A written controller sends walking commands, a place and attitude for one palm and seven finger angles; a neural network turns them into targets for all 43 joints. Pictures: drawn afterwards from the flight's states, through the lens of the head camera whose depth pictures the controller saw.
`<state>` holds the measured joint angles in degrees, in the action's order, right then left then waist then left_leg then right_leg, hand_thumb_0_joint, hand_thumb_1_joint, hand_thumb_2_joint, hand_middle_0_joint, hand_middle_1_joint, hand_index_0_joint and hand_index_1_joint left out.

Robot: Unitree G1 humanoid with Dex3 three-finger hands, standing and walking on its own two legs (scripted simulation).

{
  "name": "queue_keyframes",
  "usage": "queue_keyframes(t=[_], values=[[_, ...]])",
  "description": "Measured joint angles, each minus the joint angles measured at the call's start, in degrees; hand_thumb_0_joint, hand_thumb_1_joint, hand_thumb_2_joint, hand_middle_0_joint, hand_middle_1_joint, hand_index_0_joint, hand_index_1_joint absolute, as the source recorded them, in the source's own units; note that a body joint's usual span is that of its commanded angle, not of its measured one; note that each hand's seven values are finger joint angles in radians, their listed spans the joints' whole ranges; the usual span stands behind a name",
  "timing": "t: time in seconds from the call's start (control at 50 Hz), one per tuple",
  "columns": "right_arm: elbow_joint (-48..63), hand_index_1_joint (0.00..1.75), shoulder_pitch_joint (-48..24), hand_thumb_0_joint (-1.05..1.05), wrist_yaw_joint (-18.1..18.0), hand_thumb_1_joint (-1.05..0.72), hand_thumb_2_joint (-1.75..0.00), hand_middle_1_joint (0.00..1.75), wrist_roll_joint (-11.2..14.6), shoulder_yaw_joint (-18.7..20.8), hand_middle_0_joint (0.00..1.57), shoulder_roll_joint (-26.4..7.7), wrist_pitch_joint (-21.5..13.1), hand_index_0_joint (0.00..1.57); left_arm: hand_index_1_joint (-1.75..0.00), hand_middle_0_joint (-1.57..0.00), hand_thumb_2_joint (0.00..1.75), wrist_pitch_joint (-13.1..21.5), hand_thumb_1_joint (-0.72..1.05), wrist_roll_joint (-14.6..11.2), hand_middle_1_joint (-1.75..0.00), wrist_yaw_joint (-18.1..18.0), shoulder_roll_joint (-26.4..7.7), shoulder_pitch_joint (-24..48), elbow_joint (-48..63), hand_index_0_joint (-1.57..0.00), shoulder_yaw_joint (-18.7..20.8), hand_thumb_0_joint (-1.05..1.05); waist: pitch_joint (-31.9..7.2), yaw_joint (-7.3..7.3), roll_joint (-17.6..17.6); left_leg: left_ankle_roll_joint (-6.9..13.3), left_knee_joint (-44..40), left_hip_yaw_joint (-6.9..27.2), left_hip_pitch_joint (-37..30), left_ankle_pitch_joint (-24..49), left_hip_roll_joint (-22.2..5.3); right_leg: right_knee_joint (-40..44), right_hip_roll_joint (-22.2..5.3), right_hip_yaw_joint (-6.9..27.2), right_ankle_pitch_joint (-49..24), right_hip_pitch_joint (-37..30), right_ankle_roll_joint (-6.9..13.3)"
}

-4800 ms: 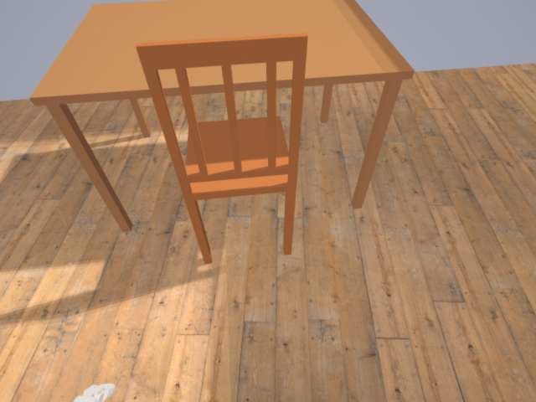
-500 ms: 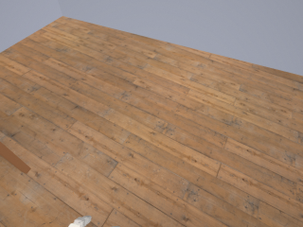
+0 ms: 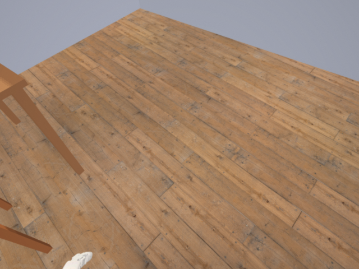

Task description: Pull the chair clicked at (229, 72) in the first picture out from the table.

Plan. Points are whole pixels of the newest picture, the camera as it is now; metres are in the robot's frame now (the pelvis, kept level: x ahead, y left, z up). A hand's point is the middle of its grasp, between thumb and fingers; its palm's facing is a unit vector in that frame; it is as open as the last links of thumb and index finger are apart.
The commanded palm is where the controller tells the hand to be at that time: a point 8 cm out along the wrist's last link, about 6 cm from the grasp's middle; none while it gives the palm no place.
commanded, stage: turn to face it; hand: left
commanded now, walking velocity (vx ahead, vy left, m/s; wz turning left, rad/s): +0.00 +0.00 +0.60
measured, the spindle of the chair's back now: out of the picture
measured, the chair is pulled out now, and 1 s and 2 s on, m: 0.00 0.00 0.00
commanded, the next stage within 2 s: take the last steps up to it in 1.48 s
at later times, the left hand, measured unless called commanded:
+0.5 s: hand out of the picture -0.07 +0.23 -0.19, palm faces +0.38 -0.89 -0.26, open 7.4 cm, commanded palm none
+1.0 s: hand out of the picture -0.02 +0.24 -0.14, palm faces +0.56 -0.77 -0.30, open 7.4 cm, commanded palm none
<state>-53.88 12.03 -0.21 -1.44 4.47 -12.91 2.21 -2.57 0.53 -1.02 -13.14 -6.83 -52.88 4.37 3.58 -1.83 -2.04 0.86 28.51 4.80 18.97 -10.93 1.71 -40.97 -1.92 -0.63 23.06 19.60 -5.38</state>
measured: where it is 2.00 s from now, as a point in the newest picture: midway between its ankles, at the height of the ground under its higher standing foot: outside the picture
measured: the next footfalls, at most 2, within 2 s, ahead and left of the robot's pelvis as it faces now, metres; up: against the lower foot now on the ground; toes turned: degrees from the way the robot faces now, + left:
right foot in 0.04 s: +0.03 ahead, -0.14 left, +0.00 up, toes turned +0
left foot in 0.46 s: -0.02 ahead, +0.13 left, +0.00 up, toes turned +25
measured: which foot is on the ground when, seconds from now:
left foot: down 0.00-0.04, up 0.06-0.44, down 0.46-0.94, up 0.96-1.00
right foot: up 0.00-0.02, down 0.04-0.46, up 0.48-0.92, down 0.94-1.00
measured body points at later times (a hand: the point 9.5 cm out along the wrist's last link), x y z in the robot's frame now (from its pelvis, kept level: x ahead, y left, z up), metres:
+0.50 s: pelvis -0.03 +0.01 -0.02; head +0.02 +0.05 +0.43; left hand -0.09 +0.28 -0.17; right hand +0.18 -0.20 -0.14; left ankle -0.06 +0.12 -0.74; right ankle -0.01 -0.14 -0.72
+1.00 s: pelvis -0.01 -0.01 -0.01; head +0.04 -0.01 +0.44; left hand -0.05 +0.27 -0.12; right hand +0.18 -0.19 -0.17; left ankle -0.07 +0.10 -0.71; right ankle +0.05 -0.12 -0.74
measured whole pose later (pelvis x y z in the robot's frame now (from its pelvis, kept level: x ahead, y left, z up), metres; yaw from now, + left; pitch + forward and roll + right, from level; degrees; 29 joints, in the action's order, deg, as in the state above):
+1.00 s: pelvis -0.01 -0.01 -0.01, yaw +37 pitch +1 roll +0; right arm -53.5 12.8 0.2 -1.1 5.4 -14.5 3.7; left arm -0.5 1.1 -1.1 -11.3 -6.4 -48.8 2.2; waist 3.6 -2.4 -3.6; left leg -1.6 48.7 6.5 25.7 -25.5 4.5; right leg -32.3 -2.3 -3.1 18.7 14.7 -0.1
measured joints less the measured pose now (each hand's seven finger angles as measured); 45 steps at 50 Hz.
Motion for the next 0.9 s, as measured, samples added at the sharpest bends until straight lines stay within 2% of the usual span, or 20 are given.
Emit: queue_keyframes(t=[0.04,0.08,0.1,0.16,0.22,0.32,0.4,0.44,0.46,0.48,0.5,0.54,0.58,0.62,0.68,0.76,0.86,0.9], values=[[0.32,0.30,0.30,0.01,0.17,-0.90,-0.89,0.30,0.37,0.43,0.20,-0.50,0.48,0.20,-0.30,-0.20,0.90,1.10,0.91,0.07,-0.30,0.06,0.51,-0.24,1.24,-0.20,-0.54,0.00,-0.65,0.18,-0.03,-1.02,2.88,1.23,2.01,-0.87,1.10,9.80,-0.04,-0.53,-4.48,-4.13,1.12],[0.11,0.30,-0.31,0.01,0.18,-0.90,-0.89,0.30,0.43,1.15,0.20,-1.39,1.10,0.20,-0.30,-0.20,0.90,1.80,0.90,0.57,-0.30,-0.11,1.73,-0.42,1.57,-0.20,-1.08,0.00,-0.30,0.48,-1.05,-2.26,12.61,0.92,5.71,-10.91,1.36,9.14,-0.16,-1.81,-5.48,-4.08,3.88],[0.19,0.30,-0.33,0.01,0.28,-0.91,-0.89,0.30,0.29,1.44,0.20,-1.85,1.38,0.20,-0.30,-0.20,0.90,1.82,0.90,0.69,-0.30,-0.12,2.32,-0.78,1.67,-0.20,-1.48,0.00,-0.28,0.26,-1.40,-2.60,18.83,0.20,7.77,-13.65,1.45,8.98,-0.64,-2.82,-5.42,-4.54,4.65],[0.19,0.30,-0.53,0.01,0.89,-0.91,-0.89,0.30,0.05,1.90,0.20,-2.71,1.81,0.20,-0.30,-0.20,0.90,1.76,0.90,0.76,-0.30,-0.22,3.40,-2.37,1.63,-0.21,-1.95,0.00,-0.31,0.07,-1.23,-3.92,32.88,-3.02,11.50,-13.64,-0.07,10.50,-2.31,-5.04,-5.75,-6.77,5.19],[0.30,0.30,-0.95,0.01,1.41,-0.91,-0.89,0.30,0.08,1.91,0.19,-2.90,2.04,0.20,-0.30,-0.20,0.90,1.92,0.90,0.94,-0.30,-0.18,3.57,-3.65,1.44,-0.21,-2.25,0.00,0.09,0.05,-0.22,-5.07,37.00,-4.94,11.85,-11.90,-2.37,11.40,-3.95,-7.03,-5.93,-8.32,5.06],[0.37,0.30,-2.52,0.01,1.84,-0.91,-0.89,0.30,0.21,1.49,0.19,-2.67,2.65,0.19,-0.30,-0.21,0.90,1.91,0.90,1.33,-0.30,0.08,2.89,-5.34,1.29,-0.21,-2.32,0.00,1.31,1.19,1.55,-5.70,29.36,-6.79,8.06,-12.83,-4.71,10.87,-6.45,-10.23,-5.39,-8.81,4.40],[1.06,0.30,-4.40,0.01,1.92,-0.91,-0.89,0.30,0.48,0.76,0.19,-2.29,2.17,0.19,-0.30,-0.21,0.90,1.55,0.90,1.52,-0.30,0.27,1.37,-6.56,0.94,-0.21,-1.67,0.00,2.38,2.60,2.91,-5.02,18.75,-8.96,3.27,-13.91,-4.83,8.46,-8.46,-12.61,-4.21,-7.73,3.15],[1.78,0.30,-5.06,0.01,1.92,-0.91,-0.89,0.30,0.53,0.41,0.19,-2.10,1.58,0.19,-0.30,-0.21,0.90,1.25,0.90,1.42,-0.30,0.32,0.28,-7.26,0.59,-0.21,-1.16,0.00,2.53,3.06,3.55,-4.45,11.97,-10.22,0.14,-11.40,-4.40,6.16,-9.59,-13.89,-3.03,-6.80,2.12],[2.36,0.30,-5.12,0.01,2.00,-0.91,-0.89,0.30,0.52,0.21,0.19,-2.21,1.07,0.19,-0.30,-0.21,0.90,1.04,0.90,1.21,-0.30,0.36,-0.28,-7.89,0.53,-0.21,-0.90,0.00,2.22,3.20,3.66,-3.94,7.25,-10.60,-1.95,-7.71,-4.22,4.04,-10.16,-14.39,-1.97,-5.83,1.49],[2.63,0.30,-5.50,0.01,1.90,-0.91,-0.89,0.30,0.44,0.20,0.19,-1.85,0.37,0.19,-0.30,-0.21,0.90,0.61,0.90,0.92,-0.30,0.44,-1.15,-7.94,0.21,-0.21,-0.49,0.00,2.38,3.16,4.57,-2.72,6.85,-10.55,-1.63,-6.41,-3.40,0.07,-10.91,-13.27,-0.45,-4.05,0.88],[2.84,0.30,-5.86,0.01,1.76,-0.91,-0.89,0.30,0.55,0.03,0.19,-1.38,-0.23,0.19,-0.30,-0.20,0.90,-0.10,0.90,0.81,-0.30,0.33,-1.98,-7.60,-0.26,-0.21,-0.11,0.00,2.78,3.38,5.37,-1.24,8.18,-10.35,-0.85,-6.97,-2.76,-5.25,-10.51,-10.55,3.50,-1.77,0.36],[3.27,0.30,-5.93,0.01,1.47,-0.91,-0.89,0.30,0.57,-0.61,0.19,-0.67,-0.98,0.20,-0.30,-0.20,0.90,-1.36,0.90,0.84,-0.30,-0.01,-3.07,-6.96,-0.91,-0.21,0.41,0.00,3.11,3.73,5.69,0.72,8.58,-9.66,-0.61,-7.98,-2.54,-15.38,-8.26,-6.58,7.84,2.58,0.03],[3.44,0.30,-5.43,0.01,0.84,-0.91,-0.89,0.30,0.41,-0.97,0.20,-0.21,-1.19,0.20,-0.30,-0.20,0.90,-1.77,0.90,0.81,-0.30,-0.02,-3.44,-6.02,-1.31,-0.20,0.74,0.00,2.93,3.44,5.03,1.25,6.53,-8.33,-1.12,-7.07,-2.44,-21.65,-6.38,-4.58,6.41,5.78,-0.18],[3.22,0.30,-4.92,0.01,0.43,-0.91,-0.89,0.30,0.34,-1.20,0.20,0.00,-1.04,0.20,-0.30,-0.20,0.90,-1.52,0.91,0.79,-0.30,0.32,-3.44,-5.03,-1.01,-0.20,0.81,0.00,2.77,3.11,4.24,1.33,3.88,-6.95,-1.82,-5.29,-2.05,-23.84,-5.32,-3.20,3.39,7.68,-0.38],[2.67,0.30,-3.95,0.01,0.25,-0.91,-0.89,0.30,0.34,-1.42,0.20,0.23,-0.87,0.20,-0.30,-0.20,0.90,-0.93,0.91,0.80,-0.30,0.64,-3.13,-3.70,-0.05,-0.20,0.66,0.00,2.18,2.69,3.41,1.70,0.60,-5.14,-2.57,-3.13,-1.12,-22.54,-4.39,-1.50,0.40,8.60,-0.72],[2.06,0.30,-2.42,0.01,0.20,-0.90,-0.89,0.30,0.22,-1.44,0.20,0.60,-0.71,0.20,-0.30,-0.20,0.90,-0.69,0.91,0.68,-0.30,0.48,-2.40,-1.69,0.99,-0.20,0.34,0.00,1.39,1.67,2.61,1.70,-1.41,-2.63,-2.73,-1.60,0.14,-17.14,-3.24,-0.07,0.56,7.30,-0.98],[1.42,0.30,-0.70,0.01,0.24,-0.90,-0.89,0.30,0.00,-0.95,0.20,0.50,-0.13,0.20,-0.30,-0.20,0.90,-0.28,0.91,0.25,-0.30,0.19,-0.95,0.97,2.46,-0.20,-0.44,0.00,0.96,-0.01,1.11,0.79,-0.52,0.96,-1.47,-1.31,1.26,-6.19,-0.96,0.52,2.23,2.99,-0.45],[1.11,0.30,-0.13,0.01,0.25,-0.90,-0.89,0.30,0.05,-0.59,0.20,0.17,0.27,0.20,-0.30,-0.20,0.90,0.30,0.91,0.01,-0.30,0.16,-0.23,1.56,3.21,-0.20,-0.84,0.00,0.69,-0.44,0.34,0.10,0.82,2.44,-0.49,-1.66,1.75,0.37,0.09,0.38,-0.07,0.07,-0.01]])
